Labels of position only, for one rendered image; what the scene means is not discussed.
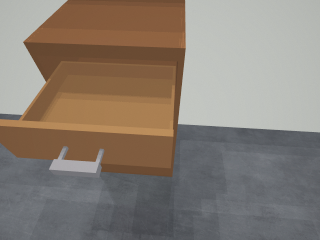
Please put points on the cabinet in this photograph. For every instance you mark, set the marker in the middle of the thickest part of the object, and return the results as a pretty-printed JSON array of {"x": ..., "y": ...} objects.
[{"x": 140, "y": 32}]

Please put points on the handle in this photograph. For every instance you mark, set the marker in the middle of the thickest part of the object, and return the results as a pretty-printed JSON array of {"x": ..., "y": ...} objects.
[{"x": 76, "y": 168}]

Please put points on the drawer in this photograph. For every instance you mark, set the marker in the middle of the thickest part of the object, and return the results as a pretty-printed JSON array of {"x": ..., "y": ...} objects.
[{"x": 125, "y": 109}]

